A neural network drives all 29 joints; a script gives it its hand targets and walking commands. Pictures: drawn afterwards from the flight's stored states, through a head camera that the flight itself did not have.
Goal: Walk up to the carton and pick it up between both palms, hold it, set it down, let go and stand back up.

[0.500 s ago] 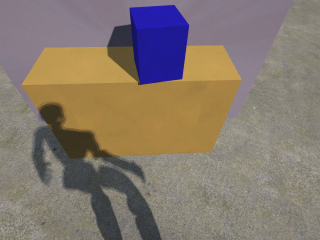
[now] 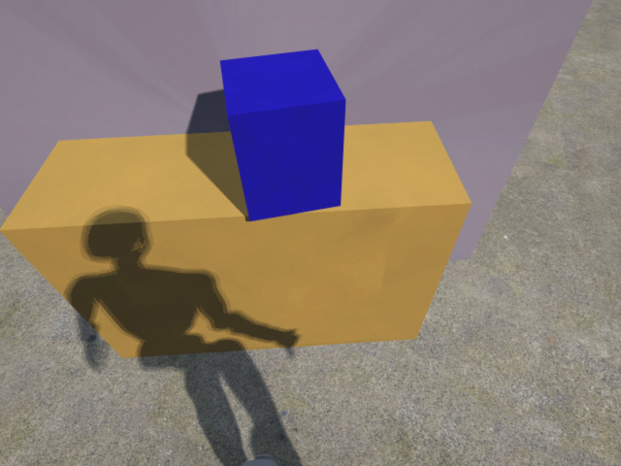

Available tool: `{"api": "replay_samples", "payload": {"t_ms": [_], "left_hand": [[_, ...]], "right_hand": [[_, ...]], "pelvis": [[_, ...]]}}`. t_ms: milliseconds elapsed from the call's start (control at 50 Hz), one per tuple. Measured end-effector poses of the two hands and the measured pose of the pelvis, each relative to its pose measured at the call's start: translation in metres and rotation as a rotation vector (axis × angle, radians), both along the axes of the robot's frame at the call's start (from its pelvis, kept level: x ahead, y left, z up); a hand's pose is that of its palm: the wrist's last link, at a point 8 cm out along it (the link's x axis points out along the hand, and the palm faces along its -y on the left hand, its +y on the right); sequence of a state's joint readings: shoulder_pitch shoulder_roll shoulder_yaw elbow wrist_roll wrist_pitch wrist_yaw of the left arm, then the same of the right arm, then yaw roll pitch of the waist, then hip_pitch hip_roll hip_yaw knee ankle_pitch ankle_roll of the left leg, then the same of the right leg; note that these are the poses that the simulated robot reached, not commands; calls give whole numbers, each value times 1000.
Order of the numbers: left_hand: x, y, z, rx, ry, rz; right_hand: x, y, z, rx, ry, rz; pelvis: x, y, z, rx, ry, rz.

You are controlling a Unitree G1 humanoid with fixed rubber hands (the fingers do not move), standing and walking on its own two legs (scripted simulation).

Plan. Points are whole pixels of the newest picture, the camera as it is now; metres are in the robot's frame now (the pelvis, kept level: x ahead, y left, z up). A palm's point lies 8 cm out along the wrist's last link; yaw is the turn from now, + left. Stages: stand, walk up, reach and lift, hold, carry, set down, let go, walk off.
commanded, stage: walk up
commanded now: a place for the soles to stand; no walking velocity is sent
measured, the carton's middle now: (283, 136) +0.74 +0.06 +0.02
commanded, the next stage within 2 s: none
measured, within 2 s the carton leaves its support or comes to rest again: neither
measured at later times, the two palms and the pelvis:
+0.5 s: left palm (113, 432) +0.21 +0.30 -0.10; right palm (530, 389) +0.26 -0.32 -0.12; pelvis +0.18 -0.02 +0.00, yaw +1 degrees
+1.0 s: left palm (116, 332) +0.38 +0.35 -0.12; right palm (458, 303) +0.42 -0.26 -0.13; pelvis +0.34 +0.04 -0.02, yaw +3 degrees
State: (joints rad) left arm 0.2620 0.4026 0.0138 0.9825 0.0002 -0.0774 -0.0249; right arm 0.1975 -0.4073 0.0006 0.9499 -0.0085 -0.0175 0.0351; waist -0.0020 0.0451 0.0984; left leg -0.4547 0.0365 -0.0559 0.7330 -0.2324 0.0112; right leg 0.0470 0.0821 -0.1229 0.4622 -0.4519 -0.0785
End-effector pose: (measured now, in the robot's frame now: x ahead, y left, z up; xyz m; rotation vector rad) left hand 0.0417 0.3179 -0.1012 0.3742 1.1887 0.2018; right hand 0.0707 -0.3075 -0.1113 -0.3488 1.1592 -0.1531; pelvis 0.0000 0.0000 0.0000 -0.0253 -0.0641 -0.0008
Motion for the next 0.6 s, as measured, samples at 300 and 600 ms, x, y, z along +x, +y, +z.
{"api": "replay_samples", "payload": {"t_ms": [300,600], "left_hand": [[127,-17,-9,-41,-56,-24],[214,-13,9,10,-43,6]], "right_hand": [[109,7,-5,18,-9,16],[224,-11,0,5,-13,28]], "pelvis": [[108,-4,-6,61,26,14],[217,-9,2,28,-14,19]]}}
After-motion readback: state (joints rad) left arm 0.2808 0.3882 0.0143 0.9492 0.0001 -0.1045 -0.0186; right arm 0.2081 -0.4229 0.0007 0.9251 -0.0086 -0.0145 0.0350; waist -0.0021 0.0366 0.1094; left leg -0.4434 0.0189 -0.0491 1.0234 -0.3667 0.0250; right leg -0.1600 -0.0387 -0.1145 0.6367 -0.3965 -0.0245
